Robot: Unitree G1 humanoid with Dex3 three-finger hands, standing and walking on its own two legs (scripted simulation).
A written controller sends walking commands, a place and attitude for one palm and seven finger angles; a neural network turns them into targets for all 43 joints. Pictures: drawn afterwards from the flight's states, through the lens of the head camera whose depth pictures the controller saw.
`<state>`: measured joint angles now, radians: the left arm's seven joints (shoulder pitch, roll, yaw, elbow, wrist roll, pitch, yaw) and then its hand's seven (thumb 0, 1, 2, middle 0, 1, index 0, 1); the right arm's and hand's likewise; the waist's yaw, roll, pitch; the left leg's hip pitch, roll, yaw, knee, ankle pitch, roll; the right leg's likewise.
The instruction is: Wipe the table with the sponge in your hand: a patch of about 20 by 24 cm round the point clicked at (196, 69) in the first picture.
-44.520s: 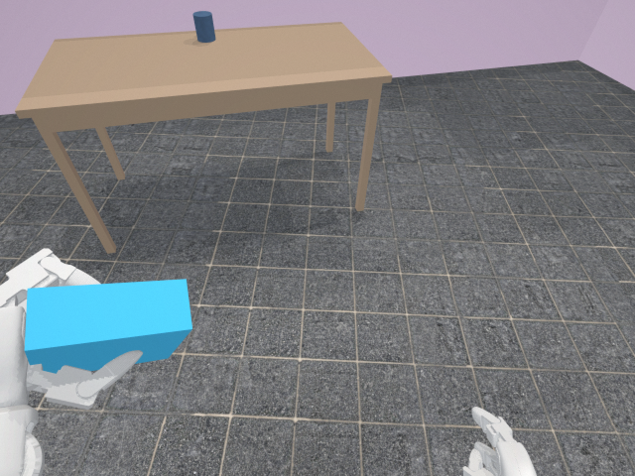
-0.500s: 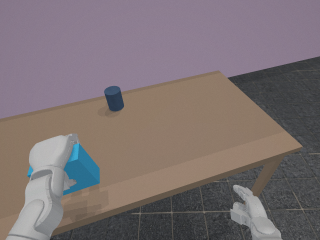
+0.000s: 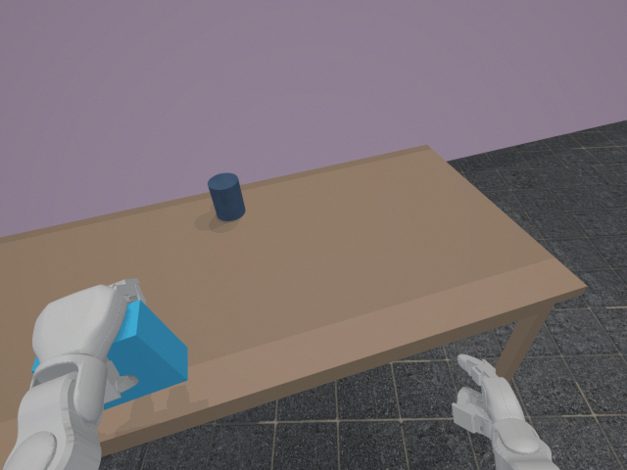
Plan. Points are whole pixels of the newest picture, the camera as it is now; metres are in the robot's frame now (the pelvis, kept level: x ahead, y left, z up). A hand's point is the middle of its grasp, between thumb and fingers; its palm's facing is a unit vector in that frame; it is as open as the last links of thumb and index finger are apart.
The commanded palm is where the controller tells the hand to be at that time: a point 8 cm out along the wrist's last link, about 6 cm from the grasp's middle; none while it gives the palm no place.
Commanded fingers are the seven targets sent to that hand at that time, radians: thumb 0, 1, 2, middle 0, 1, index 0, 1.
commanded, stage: bring the sponge back beside the body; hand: left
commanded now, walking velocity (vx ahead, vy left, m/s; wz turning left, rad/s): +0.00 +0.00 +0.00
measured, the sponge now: (128, 365) +0.20 +0.28 +0.05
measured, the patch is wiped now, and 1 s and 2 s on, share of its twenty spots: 1.00 1.00 1.00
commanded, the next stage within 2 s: step back with the hand held close in 0.46 s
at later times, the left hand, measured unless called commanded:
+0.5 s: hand (109, 356) +0.18 +0.28 +0.10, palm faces +0.10 -0.15 -0.98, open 9.2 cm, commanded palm +0.15 +0.28 +0.18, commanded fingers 0.00 0.10 1.30 -1.20 -1.60 -1.20 -1.60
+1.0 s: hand (115, 326) +0.20 +0.26 +0.14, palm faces +0.32 -0.85 -0.41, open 9.2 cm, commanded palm +0.15 +0.30 +0.17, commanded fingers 0.00 0.10 1.30 -1.20 -1.60 -1.20 -1.60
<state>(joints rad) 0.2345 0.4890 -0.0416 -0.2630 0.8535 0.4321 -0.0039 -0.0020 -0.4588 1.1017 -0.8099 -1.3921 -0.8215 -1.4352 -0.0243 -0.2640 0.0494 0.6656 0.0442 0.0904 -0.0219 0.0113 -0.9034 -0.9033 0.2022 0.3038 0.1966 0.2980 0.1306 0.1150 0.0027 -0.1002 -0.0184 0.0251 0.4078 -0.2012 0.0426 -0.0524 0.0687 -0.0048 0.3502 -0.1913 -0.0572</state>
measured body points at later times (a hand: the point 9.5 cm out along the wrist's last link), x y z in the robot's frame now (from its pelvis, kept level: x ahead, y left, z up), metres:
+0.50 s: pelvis -0.01 +0.00 +0.00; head -0.05 -0.04 +0.45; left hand +0.17 +0.28 +0.16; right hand +0.25 -0.19 -0.06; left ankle +0.02 +0.09 -0.74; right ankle +0.01 -0.09 -0.74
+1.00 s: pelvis -0.01 +0.02 -0.02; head -0.01 +0.03 +0.43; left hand +0.17 +0.30 +0.17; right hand +0.12 -0.24 -0.10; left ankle +0.02 +0.09 -0.74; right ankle +0.01 -0.09 -0.74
